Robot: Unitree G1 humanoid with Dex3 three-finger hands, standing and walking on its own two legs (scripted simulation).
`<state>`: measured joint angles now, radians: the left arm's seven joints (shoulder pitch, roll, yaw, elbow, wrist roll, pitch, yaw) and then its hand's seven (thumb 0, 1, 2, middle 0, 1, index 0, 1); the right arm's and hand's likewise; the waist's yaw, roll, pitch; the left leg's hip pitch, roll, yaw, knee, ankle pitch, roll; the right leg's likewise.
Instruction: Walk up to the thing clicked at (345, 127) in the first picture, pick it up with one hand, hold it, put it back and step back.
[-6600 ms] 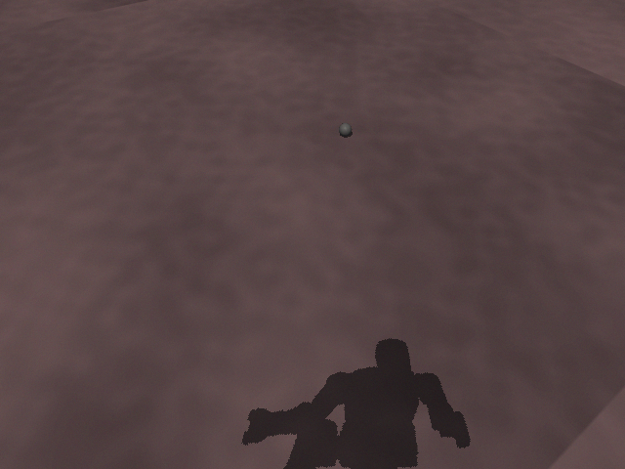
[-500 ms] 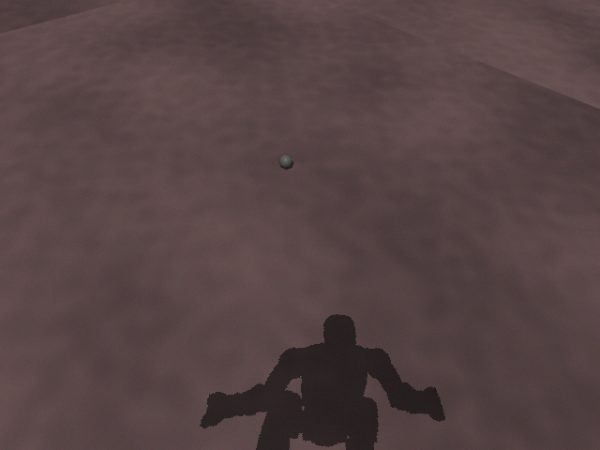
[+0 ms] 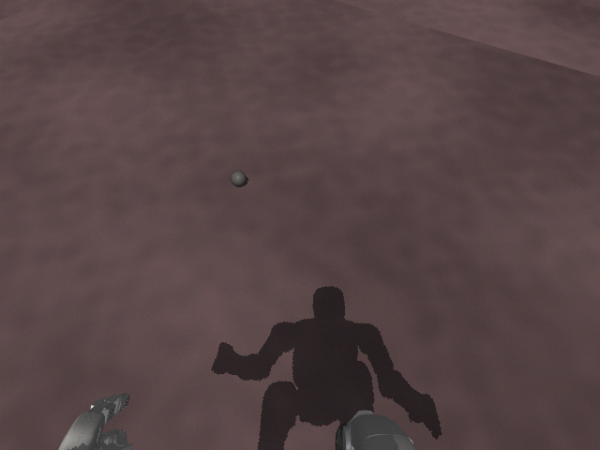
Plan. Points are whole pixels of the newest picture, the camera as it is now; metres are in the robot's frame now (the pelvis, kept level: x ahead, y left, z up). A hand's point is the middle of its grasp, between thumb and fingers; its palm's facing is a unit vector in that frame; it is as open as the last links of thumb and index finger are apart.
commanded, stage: walk up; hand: left
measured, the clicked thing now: (238, 178) +1.23 +0.24 -0.71
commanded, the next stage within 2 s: none
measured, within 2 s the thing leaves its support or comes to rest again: neither
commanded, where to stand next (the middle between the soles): +0.80 +0.00 m, yaw +1 degrees
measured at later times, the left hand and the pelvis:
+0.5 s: hand (107, 351) +0.30 +0.32 -0.15, palm faces -0.05 -0.94 -0.34, open 7.4 cm; pelvis +0.25 +0.05 +0.01, yaw -1 degrees
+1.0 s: hand (162, 209) +0.56 +0.26 -0.09, palm faces -0.04 -0.92 -0.39, open 7.4 cm; pelvis +0.45 +0.00 +0.02, yaw -2 degrees
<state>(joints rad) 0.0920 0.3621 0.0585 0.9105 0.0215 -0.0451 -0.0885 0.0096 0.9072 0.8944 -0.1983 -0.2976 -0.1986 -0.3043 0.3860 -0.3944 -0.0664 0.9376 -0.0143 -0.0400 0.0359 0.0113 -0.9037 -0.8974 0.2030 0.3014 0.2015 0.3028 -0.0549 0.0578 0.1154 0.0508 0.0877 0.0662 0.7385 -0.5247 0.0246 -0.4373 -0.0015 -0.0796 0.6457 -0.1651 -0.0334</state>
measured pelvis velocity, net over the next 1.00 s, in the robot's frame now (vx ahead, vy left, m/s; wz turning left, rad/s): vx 0.45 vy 0.00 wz -0.03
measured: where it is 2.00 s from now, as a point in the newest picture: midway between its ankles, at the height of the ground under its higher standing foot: (298, 271)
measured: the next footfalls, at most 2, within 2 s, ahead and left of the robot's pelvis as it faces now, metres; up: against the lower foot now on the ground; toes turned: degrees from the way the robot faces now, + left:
left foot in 0.40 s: +0.36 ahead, +0.16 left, +0.00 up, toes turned +6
right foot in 0.86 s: +0.55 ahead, -0.11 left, +0.00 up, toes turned -6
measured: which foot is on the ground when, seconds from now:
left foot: up 0.00-0.38, down 0.40-0.90, up 0.92-1.00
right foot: down 0.00-0.42, up 0.44-0.84, down 0.86-1.00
